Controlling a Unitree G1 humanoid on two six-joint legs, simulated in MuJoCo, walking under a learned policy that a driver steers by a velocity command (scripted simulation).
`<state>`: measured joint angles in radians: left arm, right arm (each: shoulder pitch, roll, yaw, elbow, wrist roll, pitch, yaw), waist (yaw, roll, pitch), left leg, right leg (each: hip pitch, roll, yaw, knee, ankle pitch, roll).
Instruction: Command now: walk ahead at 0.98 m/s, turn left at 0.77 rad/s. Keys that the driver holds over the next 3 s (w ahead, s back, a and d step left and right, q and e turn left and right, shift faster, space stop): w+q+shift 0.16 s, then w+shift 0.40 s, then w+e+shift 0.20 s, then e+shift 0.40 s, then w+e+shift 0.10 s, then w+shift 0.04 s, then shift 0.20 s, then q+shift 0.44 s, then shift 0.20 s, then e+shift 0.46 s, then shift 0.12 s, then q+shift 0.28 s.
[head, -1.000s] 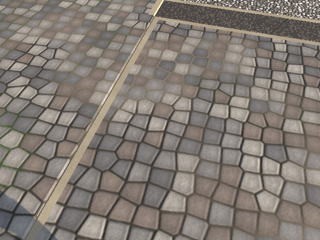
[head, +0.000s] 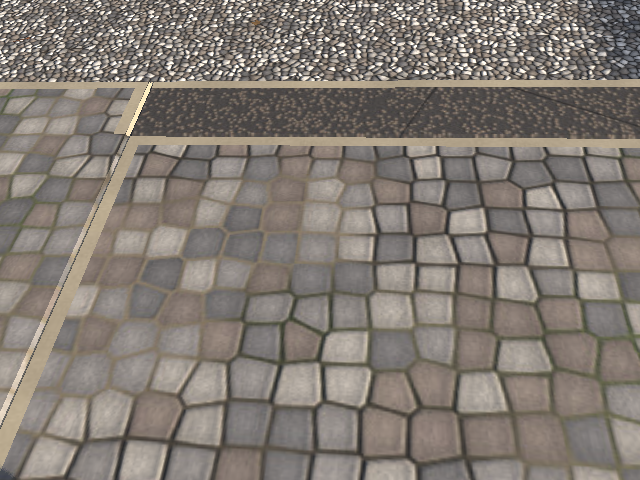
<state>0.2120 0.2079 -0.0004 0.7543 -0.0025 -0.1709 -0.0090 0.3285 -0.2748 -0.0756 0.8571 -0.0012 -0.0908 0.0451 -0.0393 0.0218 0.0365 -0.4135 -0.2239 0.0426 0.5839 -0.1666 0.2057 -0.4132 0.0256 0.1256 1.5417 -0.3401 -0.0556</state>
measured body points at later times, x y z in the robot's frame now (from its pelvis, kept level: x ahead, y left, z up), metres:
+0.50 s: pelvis +0.42 -0.06 +0.03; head +0.42 -0.06 +0.48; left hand +0.31 +0.20 -0.09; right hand +0.67 -0.23 -0.05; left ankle +0.41 +0.07 -0.61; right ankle +0.42 -0.18 -0.71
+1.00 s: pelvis +0.78 +0.09 +0.03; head +0.82 +0.08 +0.48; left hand +0.93 +0.39 -0.05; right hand +0.87 -0.20 -0.09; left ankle +0.74 +0.22 -0.71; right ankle +0.90 -0.02 -0.64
